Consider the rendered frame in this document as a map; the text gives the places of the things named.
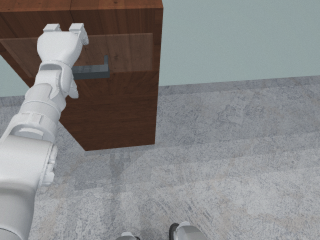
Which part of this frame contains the cabinet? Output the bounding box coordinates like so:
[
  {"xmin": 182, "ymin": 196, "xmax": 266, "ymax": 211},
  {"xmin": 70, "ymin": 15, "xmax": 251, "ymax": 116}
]
[{"xmin": 0, "ymin": 0, "xmax": 164, "ymax": 151}]

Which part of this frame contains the right robot shin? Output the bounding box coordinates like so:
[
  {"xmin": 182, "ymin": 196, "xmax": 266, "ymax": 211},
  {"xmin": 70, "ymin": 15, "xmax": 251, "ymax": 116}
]
[{"xmin": 177, "ymin": 221, "xmax": 190, "ymax": 229}]

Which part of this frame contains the robot left upper arm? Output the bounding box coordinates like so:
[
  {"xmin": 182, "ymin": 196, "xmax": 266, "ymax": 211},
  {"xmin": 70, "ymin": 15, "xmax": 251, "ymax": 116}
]
[{"xmin": 0, "ymin": 134, "xmax": 59, "ymax": 240}]

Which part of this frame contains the robot left forearm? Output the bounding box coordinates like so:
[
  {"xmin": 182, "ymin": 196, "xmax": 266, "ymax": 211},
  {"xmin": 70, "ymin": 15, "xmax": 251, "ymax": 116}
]
[{"xmin": 0, "ymin": 60, "xmax": 73, "ymax": 148}]

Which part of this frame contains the handle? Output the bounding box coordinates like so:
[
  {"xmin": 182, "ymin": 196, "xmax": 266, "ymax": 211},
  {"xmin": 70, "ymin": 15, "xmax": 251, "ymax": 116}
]
[{"xmin": 71, "ymin": 55, "xmax": 110, "ymax": 80}]

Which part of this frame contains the right robot thigh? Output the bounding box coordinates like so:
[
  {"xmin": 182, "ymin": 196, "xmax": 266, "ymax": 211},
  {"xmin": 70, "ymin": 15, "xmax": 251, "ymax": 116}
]
[{"xmin": 173, "ymin": 225, "xmax": 208, "ymax": 240}]

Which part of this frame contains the robot left hand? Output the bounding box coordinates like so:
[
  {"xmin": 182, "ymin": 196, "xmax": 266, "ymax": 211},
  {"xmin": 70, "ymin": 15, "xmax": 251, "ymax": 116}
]
[{"xmin": 37, "ymin": 23, "xmax": 89, "ymax": 99}]

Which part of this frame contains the drawer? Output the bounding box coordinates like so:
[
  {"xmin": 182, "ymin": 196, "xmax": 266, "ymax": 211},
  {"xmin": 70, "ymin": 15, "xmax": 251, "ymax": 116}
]
[{"xmin": 0, "ymin": 33, "xmax": 153, "ymax": 78}]

